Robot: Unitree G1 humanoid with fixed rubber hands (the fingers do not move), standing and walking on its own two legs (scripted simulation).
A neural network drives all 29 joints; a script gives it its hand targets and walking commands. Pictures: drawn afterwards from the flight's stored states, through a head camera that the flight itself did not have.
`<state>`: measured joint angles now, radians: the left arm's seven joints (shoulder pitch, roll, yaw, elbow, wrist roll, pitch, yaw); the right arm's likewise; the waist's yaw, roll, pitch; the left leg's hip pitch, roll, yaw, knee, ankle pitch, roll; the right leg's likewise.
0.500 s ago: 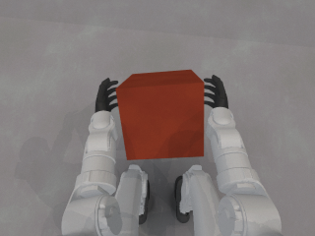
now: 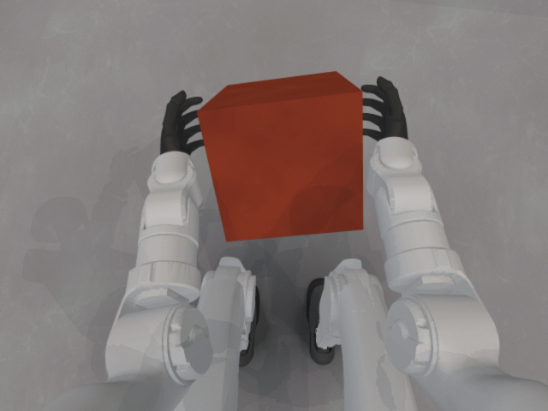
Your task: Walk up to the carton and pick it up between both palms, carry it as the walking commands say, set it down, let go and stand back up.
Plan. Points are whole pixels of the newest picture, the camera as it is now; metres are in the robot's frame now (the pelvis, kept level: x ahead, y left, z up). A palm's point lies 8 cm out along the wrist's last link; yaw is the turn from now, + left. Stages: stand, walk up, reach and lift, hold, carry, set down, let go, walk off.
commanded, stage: set down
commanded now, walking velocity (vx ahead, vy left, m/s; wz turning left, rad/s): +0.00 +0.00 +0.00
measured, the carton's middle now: (286, 148) +0.49 +0.01 -0.21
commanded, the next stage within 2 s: none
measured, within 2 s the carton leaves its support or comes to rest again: neither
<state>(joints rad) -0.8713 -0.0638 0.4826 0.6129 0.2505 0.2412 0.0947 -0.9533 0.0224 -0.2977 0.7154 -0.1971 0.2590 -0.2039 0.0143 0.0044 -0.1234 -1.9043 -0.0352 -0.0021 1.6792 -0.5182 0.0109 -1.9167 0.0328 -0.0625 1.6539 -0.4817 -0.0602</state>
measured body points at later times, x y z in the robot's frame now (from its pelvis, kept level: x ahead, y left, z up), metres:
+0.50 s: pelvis -0.01 +0.00 -0.06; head +0.31 +0.00 +0.26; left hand +0.48 +0.16 -0.19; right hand +0.51 -0.13 -0.19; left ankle +0.09 +0.11 -0.49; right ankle +0.10 -0.09 -0.49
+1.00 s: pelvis -0.01 +0.00 -0.11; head +0.34 +0.00 +0.17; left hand +0.52 +0.16 -0.25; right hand +0.54 -0.14 -0.26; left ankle +0.09 +0.11 -0.49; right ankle +0.10 -0.09 -0.49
